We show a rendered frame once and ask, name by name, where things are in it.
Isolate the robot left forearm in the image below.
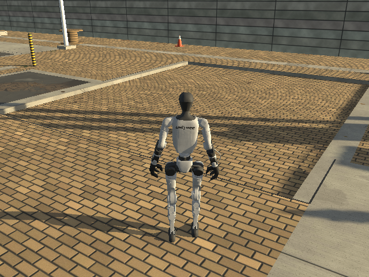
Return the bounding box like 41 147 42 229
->
151 140 163 165

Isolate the robot right forearm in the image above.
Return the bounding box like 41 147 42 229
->
206 141 218 167

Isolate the right robot hand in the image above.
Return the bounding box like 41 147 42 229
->
206 166 219 180

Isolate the left robot foot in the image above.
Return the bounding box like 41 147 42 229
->
168 227 176 242

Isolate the left robot hand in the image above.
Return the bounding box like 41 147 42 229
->
149 164 163 178

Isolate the left robot shin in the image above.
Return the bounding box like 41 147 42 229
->
167 195 176 234

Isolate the robot left upper arm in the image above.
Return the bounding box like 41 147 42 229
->
157 117 174 149

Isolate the robot right upper arm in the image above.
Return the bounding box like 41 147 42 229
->
198 117 212 150

